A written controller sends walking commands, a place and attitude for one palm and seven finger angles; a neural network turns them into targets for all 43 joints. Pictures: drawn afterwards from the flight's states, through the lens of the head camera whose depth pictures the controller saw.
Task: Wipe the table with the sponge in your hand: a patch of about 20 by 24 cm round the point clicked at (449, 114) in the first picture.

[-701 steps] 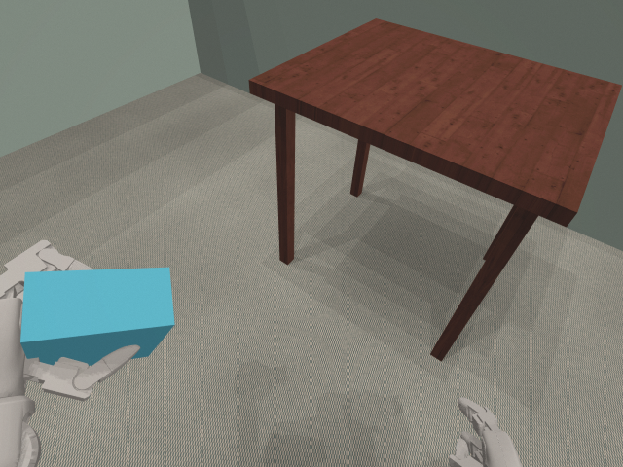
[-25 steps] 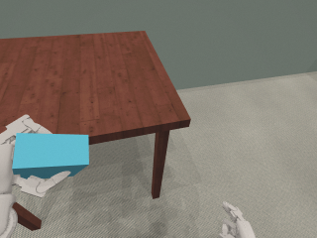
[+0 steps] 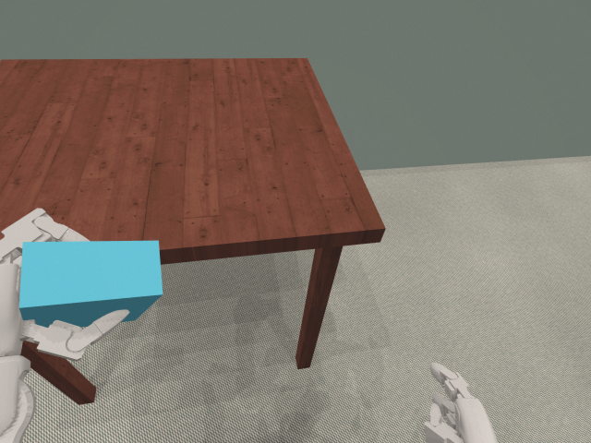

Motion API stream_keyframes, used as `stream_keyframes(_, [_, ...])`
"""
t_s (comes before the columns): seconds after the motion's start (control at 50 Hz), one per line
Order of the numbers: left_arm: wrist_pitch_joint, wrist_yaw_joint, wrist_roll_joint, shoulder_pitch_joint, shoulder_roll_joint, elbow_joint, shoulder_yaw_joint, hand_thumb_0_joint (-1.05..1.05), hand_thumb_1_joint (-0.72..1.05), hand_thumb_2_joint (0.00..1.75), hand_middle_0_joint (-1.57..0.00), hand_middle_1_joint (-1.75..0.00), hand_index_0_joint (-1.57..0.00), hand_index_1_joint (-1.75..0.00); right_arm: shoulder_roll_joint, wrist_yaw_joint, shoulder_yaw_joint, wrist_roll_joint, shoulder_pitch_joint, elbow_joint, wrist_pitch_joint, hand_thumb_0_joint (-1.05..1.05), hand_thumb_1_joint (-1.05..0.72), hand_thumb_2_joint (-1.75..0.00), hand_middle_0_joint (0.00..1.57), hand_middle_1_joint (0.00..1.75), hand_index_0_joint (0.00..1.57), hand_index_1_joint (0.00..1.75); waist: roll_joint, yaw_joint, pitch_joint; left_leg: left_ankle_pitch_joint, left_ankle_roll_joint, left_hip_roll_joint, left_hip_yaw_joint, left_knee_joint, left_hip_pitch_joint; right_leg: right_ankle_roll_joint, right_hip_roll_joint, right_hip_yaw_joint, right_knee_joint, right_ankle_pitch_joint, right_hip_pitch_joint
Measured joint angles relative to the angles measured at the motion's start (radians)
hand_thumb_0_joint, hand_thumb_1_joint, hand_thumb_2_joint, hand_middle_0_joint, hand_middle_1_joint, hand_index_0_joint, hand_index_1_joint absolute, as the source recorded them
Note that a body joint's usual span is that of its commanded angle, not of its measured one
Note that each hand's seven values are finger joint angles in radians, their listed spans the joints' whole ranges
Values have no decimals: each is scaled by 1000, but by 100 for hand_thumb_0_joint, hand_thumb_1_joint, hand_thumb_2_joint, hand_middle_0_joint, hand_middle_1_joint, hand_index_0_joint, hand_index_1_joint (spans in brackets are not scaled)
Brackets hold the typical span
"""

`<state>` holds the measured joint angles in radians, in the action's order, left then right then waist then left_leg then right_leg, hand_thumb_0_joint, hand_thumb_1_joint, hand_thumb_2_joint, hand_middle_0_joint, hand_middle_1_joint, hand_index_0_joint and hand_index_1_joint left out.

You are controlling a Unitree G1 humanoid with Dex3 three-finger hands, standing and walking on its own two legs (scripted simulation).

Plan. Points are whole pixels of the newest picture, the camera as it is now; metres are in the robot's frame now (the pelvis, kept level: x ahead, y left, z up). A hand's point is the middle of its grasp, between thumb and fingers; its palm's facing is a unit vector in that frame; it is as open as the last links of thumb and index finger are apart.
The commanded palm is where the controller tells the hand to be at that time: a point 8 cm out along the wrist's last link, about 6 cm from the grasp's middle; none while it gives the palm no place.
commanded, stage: look again from close up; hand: left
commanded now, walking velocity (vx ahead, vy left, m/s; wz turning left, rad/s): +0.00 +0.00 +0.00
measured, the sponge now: (108, 287) +0.22 +0.23 +0.14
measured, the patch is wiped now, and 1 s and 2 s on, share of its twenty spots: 0.00 0.00 0.00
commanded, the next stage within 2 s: shuffle to correct the standing spot in 0.38 s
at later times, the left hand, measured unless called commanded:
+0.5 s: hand (129, 243) +0.27 +0.23 +0.16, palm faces +0.39 -0.84 -0.38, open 9.5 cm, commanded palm +0.21 +0.26 +0.17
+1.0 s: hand (178, 192) +0.37 +0.21 +0.15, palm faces +0.34 -0.86 -0.37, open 9.5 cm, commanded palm +0.31 +0.24 +0.17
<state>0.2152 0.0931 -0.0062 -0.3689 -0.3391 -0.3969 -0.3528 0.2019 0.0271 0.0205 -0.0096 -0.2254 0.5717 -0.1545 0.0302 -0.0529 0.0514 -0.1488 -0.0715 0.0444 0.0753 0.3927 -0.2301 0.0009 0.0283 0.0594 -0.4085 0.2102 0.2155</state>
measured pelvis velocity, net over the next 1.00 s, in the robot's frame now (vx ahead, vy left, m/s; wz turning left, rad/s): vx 0.13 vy -0.02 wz -0.07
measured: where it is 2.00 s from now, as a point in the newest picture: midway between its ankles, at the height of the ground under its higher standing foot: (274, 441)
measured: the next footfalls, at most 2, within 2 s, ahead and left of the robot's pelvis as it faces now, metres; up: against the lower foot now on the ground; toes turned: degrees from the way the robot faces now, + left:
right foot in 1.24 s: +0.28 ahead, -0.09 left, +0.00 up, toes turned -10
left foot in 1.58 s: +0.36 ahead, +0.16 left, +0.00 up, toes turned -9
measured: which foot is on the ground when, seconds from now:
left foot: down 0.00-1.00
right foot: down 0.00-1.00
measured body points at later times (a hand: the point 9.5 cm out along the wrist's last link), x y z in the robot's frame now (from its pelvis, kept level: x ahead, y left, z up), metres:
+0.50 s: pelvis +0.06 -0.02 +0.00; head +0.07 -0.01 +0.45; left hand +0.25 +0.27 +0.18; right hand +0.24 -0.24 -0.07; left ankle +0.07 +0.06 -0.74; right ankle +0.06 -0.13 -0.74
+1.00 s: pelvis +0.13 -0.02 -0.02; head +0.15 -0.02 +0.43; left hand +0.34 +0.25 +0.17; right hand +0.28 -0.27 -0.10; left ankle +0.07 +0.07 -0.74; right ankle +0.06 -0.13 -0.74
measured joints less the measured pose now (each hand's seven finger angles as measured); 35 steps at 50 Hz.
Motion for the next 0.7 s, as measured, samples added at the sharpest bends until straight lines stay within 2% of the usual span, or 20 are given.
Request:
stream_keyframes(0.14, [-1,5,-2,10,8,-12,14,-1,-44,101,-80,-135,-80,-134,-11,-4,10,-4,-3,17,10,2,-90,-90,20,30,20,30,-4,5,6,20,2,3,0,9,4,-9,-4,-1,6,-74,-12])
stream_keyframes(0.3, [-3,1,3,-19,3,1,14,-1,-44,101,-80,-135,-80,-134,-22,0,17,-4,-10,24,15,2,-90,-90,20,30,20,30,-17,14,-21,-2,9,-11,-7,-2,7,1,11,-4,35,-51,-24])
stream_keyframes(0.52, [-16,-3,35,-55,-10,-24,16,-1,-44,101,-80,-135,-80,-134,1,10,0,4,20,13,39,2,-90,-90,20,30,20,30,-24,29,-36,-41,24,-22,-19,0,20,17,23,-13,54,-20,-47])
stream_keyframes(0.7, [-28,9,52,-78,-15,-33,10,-1,-44,101,-80,-135,-80,-134,12,27,-11,6,24,-8,68,2,-90,-90,20,30,20,30,-23,19,-70,-127,27,-29,4,87,18,31,32,8,-70,76,-21])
